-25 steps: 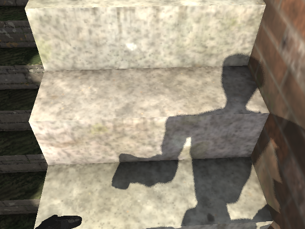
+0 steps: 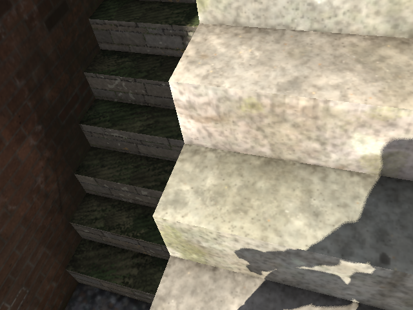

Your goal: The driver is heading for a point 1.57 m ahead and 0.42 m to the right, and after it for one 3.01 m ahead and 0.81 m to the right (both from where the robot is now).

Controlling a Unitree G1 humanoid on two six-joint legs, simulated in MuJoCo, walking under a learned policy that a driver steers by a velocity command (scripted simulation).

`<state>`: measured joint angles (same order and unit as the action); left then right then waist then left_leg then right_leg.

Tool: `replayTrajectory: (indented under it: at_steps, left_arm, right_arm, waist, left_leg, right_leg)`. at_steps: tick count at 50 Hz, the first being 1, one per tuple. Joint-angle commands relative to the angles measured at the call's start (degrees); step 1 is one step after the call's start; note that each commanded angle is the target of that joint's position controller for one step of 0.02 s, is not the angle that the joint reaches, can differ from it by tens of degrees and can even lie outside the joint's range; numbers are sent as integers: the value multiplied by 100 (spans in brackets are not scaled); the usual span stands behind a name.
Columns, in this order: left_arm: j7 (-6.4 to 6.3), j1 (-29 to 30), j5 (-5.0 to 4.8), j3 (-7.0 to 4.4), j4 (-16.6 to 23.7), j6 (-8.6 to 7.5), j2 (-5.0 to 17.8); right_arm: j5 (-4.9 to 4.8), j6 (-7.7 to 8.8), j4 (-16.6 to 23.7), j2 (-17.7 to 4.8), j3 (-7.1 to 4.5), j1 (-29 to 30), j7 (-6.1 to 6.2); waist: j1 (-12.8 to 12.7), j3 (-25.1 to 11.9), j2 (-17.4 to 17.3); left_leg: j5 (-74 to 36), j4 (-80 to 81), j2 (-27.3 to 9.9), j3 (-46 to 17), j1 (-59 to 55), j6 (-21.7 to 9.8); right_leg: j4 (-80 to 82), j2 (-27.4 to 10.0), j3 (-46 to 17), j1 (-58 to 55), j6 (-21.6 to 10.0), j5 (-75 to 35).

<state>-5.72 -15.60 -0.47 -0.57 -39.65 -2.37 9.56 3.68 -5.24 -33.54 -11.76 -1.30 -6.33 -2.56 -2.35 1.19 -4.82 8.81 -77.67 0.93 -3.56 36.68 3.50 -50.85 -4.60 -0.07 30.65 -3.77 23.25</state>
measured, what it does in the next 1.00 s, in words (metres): steps to the left, turning right: left foot, then left foot 0.17 m lower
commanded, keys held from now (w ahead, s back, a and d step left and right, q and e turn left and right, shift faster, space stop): w+e+shift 0.70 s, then w+shift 0.04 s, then w+q+shift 0.26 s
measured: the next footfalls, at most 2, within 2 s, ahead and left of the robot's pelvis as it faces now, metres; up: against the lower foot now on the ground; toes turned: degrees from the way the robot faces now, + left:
left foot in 0.04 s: -0.02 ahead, +0.17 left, +0.03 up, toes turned -2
left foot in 0.24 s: -0.17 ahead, +0.19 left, -0.17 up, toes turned -4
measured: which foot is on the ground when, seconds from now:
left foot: up 0.00-0.02, down 0.04-0.12, up 0.14-0.22, down 0.24-0.36, up 0.38-0.50, down 0.52-0.68, up 0.70-0.98, down 1.00-1.00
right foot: down 0.00-0.46, up 0.48-0.62, down 0.64-1.00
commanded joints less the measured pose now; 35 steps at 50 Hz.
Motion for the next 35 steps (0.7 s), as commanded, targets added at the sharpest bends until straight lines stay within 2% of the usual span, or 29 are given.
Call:
replayTrajectory:
  at_steps: [1, 3, 4, 6, 7, 8, 9, 10, 11, 12, 13, 14, 16, 18, 19, 20, 21, 23, 24, 25, 26, 27, 28, 29, 30, 32, 33, 34, 35]
  left_arm:
    - [-85, 1124, 61, -278, 641, -104, 689]
    - [-130, 1599, 29, -274, 1033, -143, 578]
    - [-155, 1598, -33, -312, 1040, -91, 526]
    - [-41, 1354, -172, -438, 812, 69, 592]
    - [-53, 1534, -233, -503, 829, 80, 576]
    - [-75, 369, -335, -503, 496, 90, 657]
    - [51, -44, -219, -711, 460, 218, 1017]
    - [90, -200, -37, -716, 373, 351, 984]
    - [-23, 181, -48, -586, 667, 442, 568]
    - [-67, 298, -119, -540, 854, 496, 245]
    - [103, 661, -362, -463, 1103, 405, 4]
    - [28, 430, -610, -551, 1080, 198, 422]
    - [117, 677, -381, -512, 619, -37, 967]
    - [267, 360, 81, -533, 267, 18, 1216]
    - [247, 858, 86, -628, 244, 166, 1471]
    - [207, 1963, 33, -660, 291, 260, 1487]
    - [65, 2233, -16, -564, 447, 344, 1038]
    - [-378, 2625, 59, -344, 875, 420, 405]
    - [-95, 3176, -70, -131, 1384, 420, 60]
    - [27, 2687, -221, -206, 1302, 229, 36]
    - [-173, 1993, 14, -161, 1420, 122, -145]
    - [-202, 1444, -137, -347, 1469, 190, 239]
    - [-166, 985, -140, -416, 1590, 171, 582]
    - [-122, 372, -12, -377, 1419, 178, 746]
    - [6, -56, -13, -426, 1105, 254, 1064]
    - [62, -637, 168, -513, 1077, 421, 1381]
    - [127, -647, 280, -573, 930, 543, 1599]
    - [132, -631, 261, -758, 596, 500, 1939]
    - [13, 529, 104, -729, 697, 466, 1608]
  right_arm:
    - [-113, 103, 439, -264, -111, 35, -3]
    - [-294, 217, 371, -202, -43, -106, -26]
    - [-203, 343, 236, -77, 27, -490, -75]
    - [-38, 604, -160, 200, 73, -611, -111]
    - [50, 779, -303, 191, 42, -814, -143]
    - [-240, 822, 53, 500, 163, 771, -54]
    - [-648, 742, 379, 428, 186, 1314, 158]
    - [-731, 744, 225, 228, 163, 738, 205]
    - [-932, 683, -64, -21, 86, 224, 241]
    - [-1012, 655, -240, -420, -12, 79, 274]
    - [-562, 701, -151, -841, -124, 226, 188]
    - [-264, 784, 70, -977, -164, 943, -9]
    - [-420, 821, 228, -947, -249, 863, 111]
    - [-744, 1024, 467, -782, -172, 1015, 195]
    - [-639, 1096, 629, -341, -40, 1288, 107]
    - [-404, 1071, 703, -9, 75, 926, -25]
    - [-256, 1030, 593, -14, 144, 722, -82]
    - [-397, 940, -27, 49, 262, -388, 176]
    - [-263, 810, -360, -192, 186, -1296, 431]
    - [-150, 907, -463, -26, 305, -1160, 480]
    - [-375, 967, -359, 188, 412, -487, 338]
    - [-254, 1065, -577, -280, 167, -684, 195]
    - [-151, 1247, -732, -1100, -107, -834, 198]
    - [-292, 1313, -608, -1425, -261, -387, 284]
    - [-401, 1360, -248, -1519, -345, 465, 384]
    - [-422, 1670, -379, -1841, -553, 663, 409]
    - [-537, 1662, -260, -1760, -577, 572, 336]
    - [-737, 1661, -84, -1474, -511, 782, 214]
    - [-731, 1515, 103, -681, -323, 1566, 86]
  waist:
    - [497, -573, 1515]
    - [590, -442, 1424]
    - [652, -433, 940]
    - [344, -495, 210]
    - [406, -480, -325]
    - [-638, -290, 78]
    - [-766, -506, 594]
    - [-714, -848, 511]
    - [-660, -640, 455]
    - [-845, -770, -317]
    - [-1024, -645, -1888]
    - [-1352, -1181, -2864]
    - [-965, -1963, -1122]
    - [-1053, -2225, 335]
    - [-861, -1976, 1412]
    - [134, -1262, 1747]
    - [315, -435, 791]
    - [757, 742, 433]
    - [1302, 707, -981]
    - [991, 703, -1809]
    - [162, 979, -1597]
    - [-305, 630, -1217]
    - [-818, -331, -894]
    - [-1253, -1296, -325]
    - [-1447, -2107, -111]
    - [-1638, -2527, -83]
    - [-1458, -2517, -53]
    - [-1638, -2576, 912]
    - [-1521, -2196, 3125]
  left_leg:
    - [-28, 1282, -258, -32, -175, -189]
    - [250, 3309, -404, -24, -1061, -643]
    - [-26, 4854, -268, 360, -1546, -803]
    - [-3114, 6191, -23, 1370, -3079, -788]
    - [-4920, 6458, -342, 1037, -3718, -972]
    - [-4906, 8238, -174, 1569, -1413, -653]
    - [-4345, 8739, -364, 1283, -1129, -431]
    - [-4590, 9218, -689, 1017, -1709, -174]
    - [-6948, 9731, -1281, 601, -2158, 44]
    - [-9071, 9489, -1507, 558, -3173, 294]
    - [-12851, 6974, -1137, 1439, -3983, 292]
    - [-16336, 4911, -1422, 1330, -4920, -317]
    - [-14495, 3351, -1305, 1374, -5460, -836]
    - [-11337, 1520, -523, 1384, -3490, -709]
    - [-5430, 882, 307, 1208, -2346, -407]
    - [-747, 1530, 435, 271, -1929, -467]
    - [293, 3005, 92, -229, -1668, -492]
    - [-348, 6118, -854, -559, -3243, -744]
    - [-716, 6415, -1374, -703, -3970, -608]
    - [-2902, 6666, -1620, 31, -3807, -364]
    - [-5306, 8436, -1158, 1353, -2585, 296]
    - [-8785, 7305, -1122, 1449, -3303, 186]
    - [-11571, 5140, -1355, 1391, -5377, 165]
    - [-11831, 4967, -1361, 1656, -5424, 220]
    - [-12010, 5184, -1344, 1722, -4770, 135]
    - [-12733, 4552, -1696, 1564, -4356, -207]
    - [-12337, 3575, -1314, 1564, -3817, -137]
    - [-9338, 1224, -213, 1846, -2800, 192]
    - [-755, -2283, 831, 1073, -1051, -18]
  right_leg:
    - [1214, -240, -1884, -174, -1101, 516]
    - [497, 145, -1433, 491, -821, -1]
    - [-470, 673, -755, 467, -414, -626]
    - [-1506, 1490, 314, 834, 231, -705]
    - [-2099, 1828, 641, 1156, 431, -539]
    - [-1279, 1463, -234, -1610, -195, -1182]
    - [-999, 1223, -899, -2597, -488, -2225]
    - [-1792, 1536, -703, -2774, -515, -2593]
    - [-2635, 1885, -574, -2297, -363, -2491]
    - [-3293, 2199, -269, -1267, -153, -980]
    - [-4330, 2634, 923, 272, 175, 498]
    - [-4525, 2488, 1316, 908, 303, 1852]
    - [-2366, 2083, 600, 914, -269, 1184]
    - [-1481, 1823, -680, -338, -1282, -306]
    - [-283, 1420, -1984, -224, -1827, -553]
    - [286, 1270, -3191, 700, -1931, -121]
    - [-189, 1268, -2921, 1531, -1675, 31]
    - [-1063, 1152, -2476, 3989, -1014, -170]
    - [-3808, 1642, -1328, 5029, -546, 815]
    - [-6292, 2216, -510, 4564, -340, 352]
    - [-7155, 2578, -208, 3212, -248, 683]
    - [-7420, 2590, 302, 3241, -30, 1371]
    - [-6788, 1992, 459, 4118, 26, 1827]
    - [-5728, 1622, 542, 3130, -133, 1488]
    - [-4496, 1609, 625, 1438, -221, 949]
    - [-2676, 1395, 544, -249, -461, 752]
    - [-2014, 1523, 628, -973, -761, 562]
    - [-710, 1605, 585, -1782, -1451, -932]
    - [453, 1138, -1107, -1865, -2140, -2860]
Over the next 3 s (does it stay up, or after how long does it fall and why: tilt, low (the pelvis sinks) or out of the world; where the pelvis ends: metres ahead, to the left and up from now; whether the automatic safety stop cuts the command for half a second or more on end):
falls after 2.56 s (tilt)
